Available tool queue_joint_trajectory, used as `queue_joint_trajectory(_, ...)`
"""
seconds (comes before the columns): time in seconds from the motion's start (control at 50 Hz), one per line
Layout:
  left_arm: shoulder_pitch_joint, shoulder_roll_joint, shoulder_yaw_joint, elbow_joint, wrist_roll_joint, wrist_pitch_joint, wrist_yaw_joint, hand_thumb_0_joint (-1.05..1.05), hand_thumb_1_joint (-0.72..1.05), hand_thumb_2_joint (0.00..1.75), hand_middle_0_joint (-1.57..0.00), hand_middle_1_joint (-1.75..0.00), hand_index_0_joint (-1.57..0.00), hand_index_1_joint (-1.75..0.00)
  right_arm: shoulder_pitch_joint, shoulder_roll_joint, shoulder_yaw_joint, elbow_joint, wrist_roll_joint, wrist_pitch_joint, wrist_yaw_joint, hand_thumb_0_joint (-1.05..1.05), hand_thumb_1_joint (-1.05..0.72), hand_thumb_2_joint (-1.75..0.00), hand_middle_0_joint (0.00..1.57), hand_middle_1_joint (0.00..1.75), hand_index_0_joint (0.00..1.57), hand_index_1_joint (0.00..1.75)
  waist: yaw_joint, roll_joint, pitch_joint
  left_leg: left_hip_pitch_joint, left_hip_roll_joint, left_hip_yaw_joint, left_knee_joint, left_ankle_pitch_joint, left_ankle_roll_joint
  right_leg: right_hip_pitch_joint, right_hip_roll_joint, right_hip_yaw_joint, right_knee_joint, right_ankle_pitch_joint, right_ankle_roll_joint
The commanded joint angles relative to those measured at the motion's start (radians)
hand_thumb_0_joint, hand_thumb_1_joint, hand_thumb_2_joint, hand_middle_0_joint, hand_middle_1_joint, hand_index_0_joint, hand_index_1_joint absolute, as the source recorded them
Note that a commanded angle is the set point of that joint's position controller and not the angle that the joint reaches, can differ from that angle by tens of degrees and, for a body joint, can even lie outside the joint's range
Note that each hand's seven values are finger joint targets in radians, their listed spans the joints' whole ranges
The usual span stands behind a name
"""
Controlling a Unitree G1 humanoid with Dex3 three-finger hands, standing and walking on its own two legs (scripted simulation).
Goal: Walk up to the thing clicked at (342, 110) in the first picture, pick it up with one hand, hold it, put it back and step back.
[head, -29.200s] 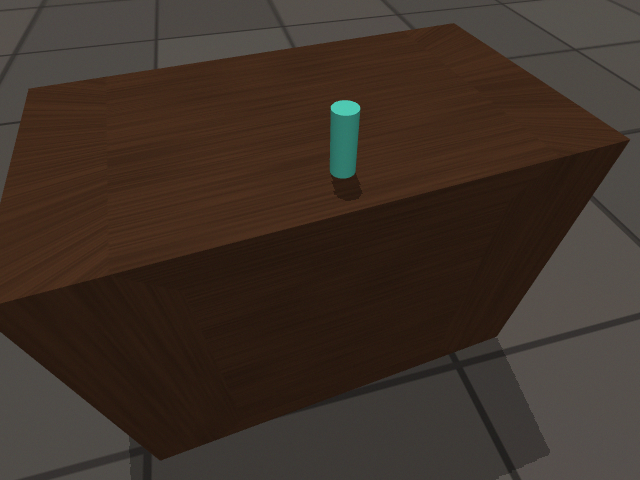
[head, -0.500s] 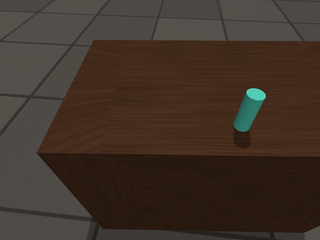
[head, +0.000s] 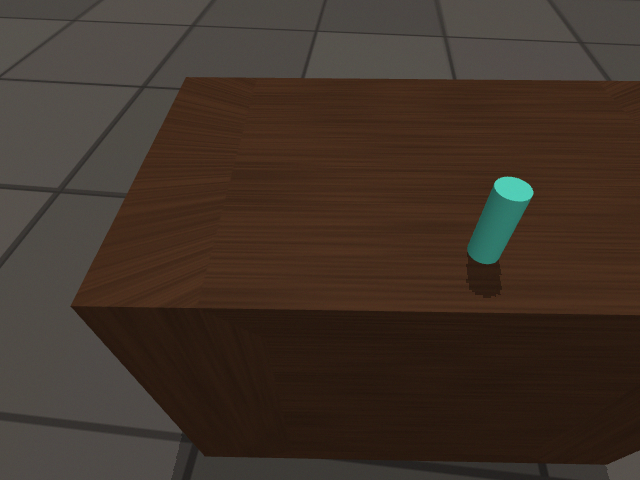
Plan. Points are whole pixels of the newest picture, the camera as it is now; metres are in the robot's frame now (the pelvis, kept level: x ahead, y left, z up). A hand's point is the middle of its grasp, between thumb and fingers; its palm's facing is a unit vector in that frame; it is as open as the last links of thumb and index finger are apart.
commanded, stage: stand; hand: right
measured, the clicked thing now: (497, 223) +0.44 -0.23 +0.08
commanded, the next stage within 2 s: step back in 0.40 s
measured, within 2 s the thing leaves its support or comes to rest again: neither
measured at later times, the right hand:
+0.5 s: hand out of the picture +0.08 -0.26 -0.16, palm faces -0.03 +0.94 -0.34, open 7.4 cm
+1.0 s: hand out of the picture -0.05 -0.22 -0.16, palm faces -0.09 +0.90 -0.42, open 7.4 cm
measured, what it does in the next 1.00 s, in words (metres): walks backwards: left foot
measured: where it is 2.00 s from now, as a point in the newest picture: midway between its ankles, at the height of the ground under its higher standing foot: outside the picture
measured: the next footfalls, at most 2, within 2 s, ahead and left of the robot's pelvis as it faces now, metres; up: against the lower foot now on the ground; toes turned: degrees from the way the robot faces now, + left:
left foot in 0.88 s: -0.08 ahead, +0.15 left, +0.00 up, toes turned +0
right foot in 1.28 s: -0.13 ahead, -0.06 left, +0.00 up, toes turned +0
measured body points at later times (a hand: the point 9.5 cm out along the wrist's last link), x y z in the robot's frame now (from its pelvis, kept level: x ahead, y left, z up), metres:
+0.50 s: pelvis -0.01 +0.00 -0.01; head +0.03 +0.00 +0.44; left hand +0.07 +0.31 -0.14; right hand +0.08 -0.31 -0.14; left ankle +0.01 +0.13 -0.75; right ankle -0.02 -0.13 -0.75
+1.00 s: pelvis -0.10 +0.05 -0.02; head -0.02 +0.08 +0.42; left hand +0.03 +0.36 -0.16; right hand -0.04 -0.27 -0.13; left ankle -0.12 +0.15 -0.75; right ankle -0.08 -0.10 -0.69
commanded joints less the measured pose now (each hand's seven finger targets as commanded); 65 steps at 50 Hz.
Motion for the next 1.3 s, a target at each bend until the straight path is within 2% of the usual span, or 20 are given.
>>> queue_joint_trajectory(0.0, -0.024, 0.221, 0.039, -0.053, -0.001, -0.02, 0.019, 0.0, 0.9, 0.9, -0.2, -0.3, -0.2, -0.3, -0.029, -0.209, -0.038, -0.054, 0.001, -0.021, -0.019, 0.0, -0.9, -0.9, 0.2, 0.3, 0.2, 0.3, -0.005, 0.001, -0.101, 0.025, 0.112, -0.07, -0.029, 0.214, 0.034, 0.02, -0.114, 0.068, -0.042, 0.167, -0.037)
queue_joint_trajectory(0.36, -0.031, 0.212, 0.037, -0.055, 0.0, -0.016, 0.018, 0.0, 0.9, 0.9, -0.2, -0.3, -0.2, -0.3, -0.032, -0.219, -0.039, -0.056, 0.0, -0.024, -0.022, 0.0, -0.9, -0.9, 0.2, 0.3, 0.2, 0.3, -0.002, 0.015, -0.083, 0.011, 0.111, -0.072, -0.041, 0.202, 0.032, 0.015, -0.11, 0.067, -0.038, 0.146, -0.034)
queue_joint_trajectory(0.4, -0.021, 0.263, 0.083, -0.088, -0.025, -0.001, 0.027, 0.0, 0.9, 0.9, -0.2, -0.3, -0.2, -0.3, -0.059, -0.264, -0.066, -0.089, 0.016, 0.002, -0.013, 0.0, -0.9, -0.9, 0.2, 0.3, 0.2, 0.3, 0.002, 0.019, -0.02, -0.032, 0.104, -0.076, 0.086, 0.413, 0.079, -0.058, -0.085, 0.045, 0.082, 0.309, -0.051)
queue_joint_trajectory(0.46, -0.018, 0.247, 0.088, -0.122, -0.024, 0.008, 0.029, 0.0, 0.9, 0.9, -0.2, -0.3, -0.2, -0.3, -0.039, -0.265, -0.079, -0.116, 0.021, 0.013, -0.01, 0.0, -0.9, -0.9, 0.2, 0.3, 0.2, 0.3, -0.006, 0.026, -0.106, -0.035, 0.114, -0.081, 0.131, 0.431, 0.117, -0.033, -0.07, 0.04, 0.167, 0.292, -0.076)
queue_joint_trajectory(0.58, -0.02, 0.256, 0.097, -0.181, -0.01, 0.029, 0.024, 0.0, 0.9, 0.9, -0.2, -0.3, -0.2, -0.3, -0.061, -0.268, -0.102, -0.186, 0.014, 0.042, -0.006, 0.0, -0.9, -0.9, 0.2, 0.3, 0.2, 0.3, 0.002, 0.02, -0.149, -0.124, 0.078, -0.097, 0.257, 0.176, 0.14, -0.102, -0.121, 0.114, 0.204, 0.135, -0.142)
queue_joint_trajectory(0.62, -0.044, 0.308, 0.111, -0.204, 0.0, 0.027, 0.023, 0.0, 0.9, 0.9, -0.2, -0.3, -0.2, -0.3, -0.051, -0.234, -0.098, -0.201, 0.013, 0.049, -0.002, 0.0, -0.9, -0.9, 0.2, 0.3, 0.2, 0.3, 0.009, -0.128, -0.126, -0.154, -0.051, -0.006, 0.475, -0.049, 0.081, -0.15, -0.269, 0.259, 0.078, 0.214, -0.231)
queue_joint_trajectory(0.64, -0.079, 0.337, 0.12, -0.224, 0.01, 0.024, 0.025, 0.0, 0.9, 0.9, -0.2, -0.3, -0.2, -0.3, -0.033, -0.225, -0.099, -0.207, 0.006, 0.058, -0.001, 0.0, -0.9, -0.9, 0.2, 0.3, 0.2, 0.3, 0.014, -0.208, -0.102, -0.198, -0.089, 0.001, 0.646, -0.341, 0.059, -0.199, -0.378, 0.35, 0.019, 0.26, -0.302)
queue_joint_trajectory(0.66, -0.082, 0.347, 0.127, -0.242, 0.021, 0.018, 0.028, 0.0, 0.9, 0.9, -0.2, -0.3, -0.2, -0.3, -0.016, -0.231, -0.099, -0.213, 0.002, 0.065, 0.0, 0.0, -0.9, -0.9, 0.2, 0.3, 0.2, 0.3, 0.013, -0.193, -0.074, -0.221, -0.065, -0.05, 0.734, -0.408, 0.053, -0.239, -0.41, 0.367, 0.028, 0.3, -0.335)
queue_joint_trajectory(0.72, -0.173, 0.313, 0.12, -0.289, 0.028, 0.019, 0.032, 0.0, 0.9, 0.9, -0.2, -0.3, -0.2, -0.3, 0.081, -0.246, -0.114, -0.208, 0.022, 0.059, 0.007, 0.0, -0.9, -0.9, 0.2, 0.3, 0.2, 0.3, -0.047, -0.184, -0.076, -0.203, -0.034, -0.068, 0.692, -0.372, 0.067, -0.242, -0.319, 0.231, 0.11, 0.3, -0.265)
queue_joint_trajectory(0.82, -0.103, 0.293, 0.113, -0.309, 0.008, 0.039, 0.031, 0.0, 0.9, 0.9, -0.2, -0.3, -0.2, -0.3, 0.12, -0.22, -0.106, -0.209, -0.006, 0.029, -0.004, 0.0, -0.9, -0.9, 0.2, 0.3, 0.2, 0.3, -0.024, -0.144, -0.118, -0.153, -0.031, 0.048, 0.154, -0.115, 0.044, -0.076, -0.201, 0.141, 0.318, 0.321, -0.153)
queue_joint_trajectory(0.84, -0.087, 0.272, 0.107, -0.318, -0.002, 0.05, 0.028, 0.0, 0.9, 0.9, -0.2, -0.3, -0.2, -0.3, 0.131, -0.234, -0.114, -0.211, -0.021, 0.022, -0.01, 0.0, -0.9, -0.9, 0.2, 0.3, 0.2, 0.3, -0.031, -0.056, -0.118, -0.087, 0.013, -0.011, 0.065, 0.124, 0.042, -0.134, -0.138, 0.102, 0.424, 0.241, -0.115)
queue_joint_trajectory(0.88, -0.052, 0.177, 0.091, -0.331, -0.011, 0.064, 0.039, 0.0, 0.9, 0.9, -0.2, -0.3, -0.2, -0.3, 0.1, -0.361, -0.141, -0.245, -0.046, 0.016, -0.018, 0.0, -0.9, -0.9, 0.2, 0.3, 0.2, 0.3, -0.003, 0.206, -0.112, 0.081, 0.245, -0.337, 0.089, 0.641, 0.105, -0.47, 0.133, 0.111, 0.695, -0.423, -0.055)
queue_joint_trajectory(0.9, -0.07, 0.208, 0.102, -0.335, -0.004, 0.064, 0.053, 0.0, 0.9, 0.9, -0.2, -0.3, -0.2, -0.3, 0.101, -0.411, -0.148, -0.257, -0.028, 0.017, -0.018, 0.0, -0.9, -0.9, 0.2, 0.3, 0.2, 0.3, -0.049, 0.23, -0.143, 0.033, 0.356, -0.438, 0.08, 0.646, 0.229, -0.439, 0.137, 0.192, 0.778, -0.487, -0.042)
queue_joint_trajectory(0.92, -0.106, 0.232, 0.101, -0.329, 0.004, 0.063, 0.06, 0.0, 0.9, 0.9, -0.2, -0.3, -0.2, -0.3, 0.07, -0.4, -0.152, -0.264, -0.026, 0.019, -0.024, 0.0, -0.9, -0.9, 0.2, 0.3, 0.2, 0.3, -0.05, 0.206, -0.118, -0.023, 0.358, -0.447, 0.048, 0.524, 0.264, -0.437, 0.128, 0.238, 0.848, -0.459, -0.043)
queue_joint_trajectory(0.98, -0.014, 0.225, 0.105, -0.301, -0.017, 0.063, 0.047, 0.0, 0.9, 0.9, -0.2, -0.3, -0.2, -0.3, -0.043, -0.283, -0.123, -0.298, -0.034, 0.018, -0.043, 0.0, -0.9, -0.9, 0.2, 0.3, 0.2, 0.3, 0.028, 0.159, -0.069, 0.041, 0.198, -0.164, 0.126, 0.524, 0.184, -0.495, 0.135, 0.238, 0.908, -0.284, -0.047)
queue_joint_trajectory(1.1, -0.025, 0.207, 0.106, -0.348, 0.003, 0.039, 0.038, 0.0, 0.9, 0.9, -0.2, -0.3, -0.2, -0.3, 0.07, -0.257, -0.126, -0.305, -0.014, 0.019, -0.051, 0.0, -0.9, -0.9, 0.2, 0.3, 0.2, 0.3, -0.041, 0.116, -0.106, 0.198, 0.253, -0.18, 0.177, 0.539, 0.261, -0.464, 0.102, 0.164, 0.679, -0.288, 0.006)
queue_joint_trajectory(1.2, 0.048, 0.2, 0.114, -0.33, 0.01, 0.028, 0.026, 0.0, 0.9, 0.9, -0.2, -0.3, -0.2, -0.3, 0.032, -0.283, -0.128, -0.333, -0.01, 0.029, -0.04, 0.0, -0.9, -0.9, 0.2, 0.3, 0.2, 0.3, -0.023, 0.153, -0.129, 0.077, 0.228, -0.139, 0.207, 0.335, 0.226, -0.258, 0.059, 0.056, 0.351, -0.208, -0.022)
queue_joint_trajectory(1.24, 0.121, 0.188, 0.115, -0.292, 0.018, 0.023, 0.025, 0.0, 0.9, 0.9, -0.2, -0.3, -0.2, -0.3, -0.016, -0.284, -0.126, -0.348, 0.0, 0.036, -0.036, 0.0, -0.9, -0.9, 0.2, 0.3, 0.2, 0.3, 0.02, 0.126, -0.141, -0.029, 0.223, -0.124, 0.263, 0.252, 0.197, -0.113, 0.052, 0.03, 0.15, -0.021, -0.046)
queue_joint_trajectory(1.26, 0.12, 0.22, 0.122, -0.295, 0.025, 0.015, 0.027, 0.0, 0.9, 0.9, -0.2, -0.3, -0.2, -0.3, -0.014, -0.257, -0.115, -0.349, 0.009, 0.038, -0.033, 0.0, -0.9, -0.9, 0.2, 0.3, 0.2, 0.3, 0.018, 0.059, -0.143, -0.093, 0.176, -0.094, 0.301, 0.158, 0.151, -0.057, 0.026, 0.1, 0.108, 0.097, -0.063)
queue_joint_trajectory(1.28, 0.112, 0.28, 0.138, -0.31, 0.033, 0.009, 0.029, 0.0, 0.9, 0.9, -0.2, -0.3, -0.2, -0.3, -0.018, -0.226, -0.102, -0.361, 0.019, 0.036, -0.031, 0.0, -0.9, -0.9, 0.2, 0.3, 0.2, 0.3, 0.016, -0.079, -0.149, -0.227, 0.09, -0.046, 0.403, 0.021, 0.094, -0.005, -0.107, 0.306, 0.112, 0.239, -0.118)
